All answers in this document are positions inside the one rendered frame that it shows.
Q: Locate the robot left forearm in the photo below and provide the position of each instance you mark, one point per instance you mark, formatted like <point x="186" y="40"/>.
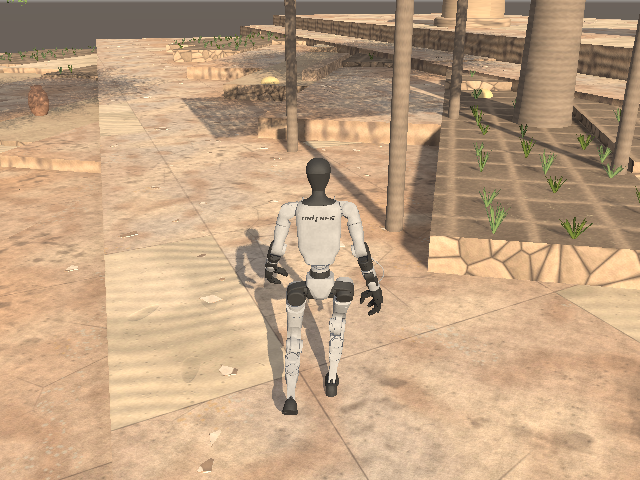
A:
<point x="272" y="260"/>

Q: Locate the left robot shin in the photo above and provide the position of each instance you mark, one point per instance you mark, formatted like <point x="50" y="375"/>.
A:
<point x="292" y="364"/>

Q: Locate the right robot hand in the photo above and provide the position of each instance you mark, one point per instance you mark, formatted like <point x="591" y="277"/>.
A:
<point x="376" y="301"/>

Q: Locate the left robot hand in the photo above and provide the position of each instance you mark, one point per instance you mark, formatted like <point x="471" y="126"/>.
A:
<point x="278" y="270"/>

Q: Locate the robot left upper arm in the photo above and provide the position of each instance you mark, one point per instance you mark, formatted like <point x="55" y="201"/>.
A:
<point x="287" y="211"/>

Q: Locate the robot left foot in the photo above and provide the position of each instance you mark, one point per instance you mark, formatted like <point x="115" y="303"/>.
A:
<point x="290" y="407"/>

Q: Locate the robot right forearm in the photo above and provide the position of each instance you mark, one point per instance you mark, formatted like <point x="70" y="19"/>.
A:
<point x="368" y="270"/>

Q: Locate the robot right upper arm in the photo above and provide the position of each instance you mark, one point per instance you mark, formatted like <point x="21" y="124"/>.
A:
<point x="349" y="210"/>

